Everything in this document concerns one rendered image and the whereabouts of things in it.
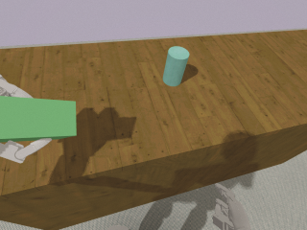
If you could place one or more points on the table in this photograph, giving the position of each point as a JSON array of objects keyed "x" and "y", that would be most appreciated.
[{"x": 241, "y": 107}]

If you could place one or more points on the left robot hand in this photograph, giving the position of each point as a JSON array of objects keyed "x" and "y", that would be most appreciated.
[{"x": 12, "y": 150}]

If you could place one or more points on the sponge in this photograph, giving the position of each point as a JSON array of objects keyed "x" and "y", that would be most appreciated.
[{"x": 31, "y": 119}]

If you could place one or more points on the right robot hand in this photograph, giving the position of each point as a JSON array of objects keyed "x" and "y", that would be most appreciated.
[{"x": 234, "y": 216}]

